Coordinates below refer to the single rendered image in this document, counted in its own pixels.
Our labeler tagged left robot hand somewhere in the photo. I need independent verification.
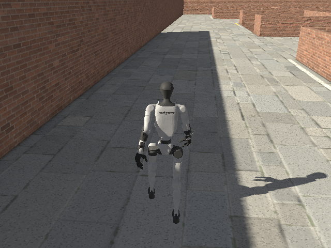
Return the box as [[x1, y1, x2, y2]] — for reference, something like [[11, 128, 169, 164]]
[[135, 153, 147, 169]]

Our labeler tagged robot left forearm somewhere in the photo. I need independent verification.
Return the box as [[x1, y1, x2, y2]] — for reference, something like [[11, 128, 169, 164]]
[[137, 126, 148, 154]]

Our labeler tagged robot right forearm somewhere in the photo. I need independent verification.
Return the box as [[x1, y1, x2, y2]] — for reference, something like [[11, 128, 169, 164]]
[[184, 124, 191, 140]]

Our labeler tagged right robot hand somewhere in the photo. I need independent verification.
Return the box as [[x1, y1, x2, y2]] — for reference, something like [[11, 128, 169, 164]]
[[179, 137, 191, 147]]

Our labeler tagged robot right thigh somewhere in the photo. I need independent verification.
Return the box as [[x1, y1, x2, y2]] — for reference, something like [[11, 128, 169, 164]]
[[172, 145, 183, 189]]

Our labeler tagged right robot upper arm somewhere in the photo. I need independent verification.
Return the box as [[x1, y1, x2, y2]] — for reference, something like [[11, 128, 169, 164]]
[[177, 104, 190, 131]]

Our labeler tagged robot left thigh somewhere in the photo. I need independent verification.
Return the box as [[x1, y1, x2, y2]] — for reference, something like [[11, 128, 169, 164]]
[[148, 143, 158, 171]]

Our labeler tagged left robot upper arm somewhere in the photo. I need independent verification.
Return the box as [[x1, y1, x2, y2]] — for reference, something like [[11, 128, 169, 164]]
[[143, 104, 156, 134]]

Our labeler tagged robot thigh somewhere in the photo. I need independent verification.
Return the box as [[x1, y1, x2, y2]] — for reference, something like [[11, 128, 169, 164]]
[[172, 145, 183, 189], [148, 143, 158, 171]]

